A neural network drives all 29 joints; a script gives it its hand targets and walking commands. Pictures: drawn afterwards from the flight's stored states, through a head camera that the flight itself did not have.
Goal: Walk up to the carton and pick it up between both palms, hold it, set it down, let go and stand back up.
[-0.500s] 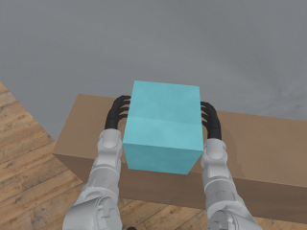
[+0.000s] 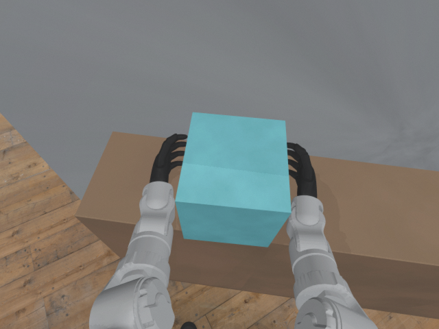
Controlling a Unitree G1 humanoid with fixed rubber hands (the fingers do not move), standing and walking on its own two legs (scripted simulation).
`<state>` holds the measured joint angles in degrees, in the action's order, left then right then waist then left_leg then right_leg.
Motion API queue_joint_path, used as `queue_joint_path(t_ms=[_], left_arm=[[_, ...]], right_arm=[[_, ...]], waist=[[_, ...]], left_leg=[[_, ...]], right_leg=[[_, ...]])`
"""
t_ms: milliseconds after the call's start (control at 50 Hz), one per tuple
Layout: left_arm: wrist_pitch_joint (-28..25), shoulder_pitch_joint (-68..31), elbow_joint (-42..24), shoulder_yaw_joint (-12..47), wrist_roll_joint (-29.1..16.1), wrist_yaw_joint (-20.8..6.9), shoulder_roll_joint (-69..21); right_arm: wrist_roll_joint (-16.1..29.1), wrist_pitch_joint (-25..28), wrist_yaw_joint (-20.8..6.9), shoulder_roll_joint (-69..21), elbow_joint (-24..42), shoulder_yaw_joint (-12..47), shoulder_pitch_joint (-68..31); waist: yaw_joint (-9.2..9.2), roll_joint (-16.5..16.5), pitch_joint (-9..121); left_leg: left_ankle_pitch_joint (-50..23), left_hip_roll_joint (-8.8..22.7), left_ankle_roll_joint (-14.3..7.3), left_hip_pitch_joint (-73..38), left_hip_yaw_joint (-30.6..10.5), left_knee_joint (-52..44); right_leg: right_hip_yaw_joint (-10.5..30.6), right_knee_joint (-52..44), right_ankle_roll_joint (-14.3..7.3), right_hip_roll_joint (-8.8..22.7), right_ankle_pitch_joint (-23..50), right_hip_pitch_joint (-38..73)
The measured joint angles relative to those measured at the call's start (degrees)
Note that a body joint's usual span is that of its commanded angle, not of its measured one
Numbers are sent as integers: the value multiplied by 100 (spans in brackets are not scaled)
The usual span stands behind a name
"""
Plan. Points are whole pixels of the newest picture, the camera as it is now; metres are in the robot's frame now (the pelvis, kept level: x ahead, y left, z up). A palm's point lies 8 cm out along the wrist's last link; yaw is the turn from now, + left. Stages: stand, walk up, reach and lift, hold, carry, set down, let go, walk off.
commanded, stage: reach and lift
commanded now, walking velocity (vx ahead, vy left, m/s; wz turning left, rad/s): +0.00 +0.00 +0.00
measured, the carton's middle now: (231, 182) +0.40 -0.01 -0.01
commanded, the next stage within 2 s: none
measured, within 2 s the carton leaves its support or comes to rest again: leaves its support in 0.60 s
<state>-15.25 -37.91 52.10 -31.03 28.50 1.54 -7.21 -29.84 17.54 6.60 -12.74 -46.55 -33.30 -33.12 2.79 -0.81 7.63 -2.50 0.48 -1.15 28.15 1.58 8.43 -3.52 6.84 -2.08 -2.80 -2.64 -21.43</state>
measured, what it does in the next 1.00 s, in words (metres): stands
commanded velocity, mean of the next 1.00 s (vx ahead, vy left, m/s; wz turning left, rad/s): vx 0.00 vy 0.00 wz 0.00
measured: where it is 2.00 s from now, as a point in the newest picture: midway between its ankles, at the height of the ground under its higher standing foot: outside the picture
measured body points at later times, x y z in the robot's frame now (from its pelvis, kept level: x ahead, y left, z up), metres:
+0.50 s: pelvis -0.01 +0.00 +0.00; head +0.07 +0.03 +0.44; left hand +0.41 +0.12 +0.01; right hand +0.38 -0.15 +0.03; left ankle +0.05 +0.10 -0.75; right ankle -0.02 -0.09 -0.75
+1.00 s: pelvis -0.01 +0.01 +0.00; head +0.03 +0.07 +0.44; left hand +0.39 +0.13 +0.03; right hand +0.36 -0.13 +0.06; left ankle +0.05 +0.10 -0.75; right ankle -0.02 -0.09 -0.75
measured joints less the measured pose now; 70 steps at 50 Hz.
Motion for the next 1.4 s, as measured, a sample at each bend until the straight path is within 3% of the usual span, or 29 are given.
queue_joint_path(t_ms=[240, 380, 540, 680, 820, 1020, 1120, 1240, 1400], left_arm=[[-47, -73, 161, -2, -69, 31, 45], [-176, -71, 267, -48, -131, 31, 46], [-334, 3, 217, 65, -260, 30, 38], [-183, 103, 93, 282, -351, 76, 64], [124, 346, -140, 603, -545, 205, 107], [678, 667, -826, 1274, -1025, 397, 146], [1036, 525, -1104, 1507, -1144, 456, 165], [1819, 282, -1320, 1608, -1187, 501, 186], [2529, 509, -2051, 1791, -1344, 536, 162]], right_arm=[[-23, 30, 21, 37, -67, -5, -47], [-143, 345, 161, 137, -338, 27, -51], [-147, 734, 298, 226, -589, 68, -20], [-146, 734, 293, 208, -625, 46, 21], [58, 469, 202, 205, -553, 265, 102], [794, -29, 96, 293, 8, 961, 364], [1150, -289, 63, 394, 286, 1145, 332], [1601, -916, 32, 552, 352, 1334, 141], [2173, -1501, 65, 699, 767, 1870, 253]], waist=[[-9, 42, 85], [0, 27, 264], [66, -105, 366], [174, -240, 469], [298, -329, 599], [396, -378, 640], [356, -409, 393], [249, -402, -38], [128, -337, -376]], left_leg=[[-5, 9, -4, 130, -3, 47], [-52, 20, -16, 283, -18, 29], [-134, 15, -22, 380, -55, -3], [-158, -7, -33, 459, -94, 35], [-105, -48, -58, 487, -126, 148], [100, -119, -99, 256, -148, 427], [191, -153, -119, -192, -125, 479], [291, -169, -131, -787, -91, 517], [385, -123, -98, -1238, -83, 549]], right_leg=[[-4, 36, 0, -7, 10, -125], [-17, -25, 5, -22, 81, -255], [-57, -7, 5, -20, 121, -364], [-102, 93, 13, 1, 95, -456], [-140, 243, 38, 44, 8, -486], [-169, 475, 93, 120, -185, -215], [-147, 525, 122, 157, -269, 231], [-111, 540, 140, 177, -350, 828], [-92, 393, 97, 125, -341, 1353]])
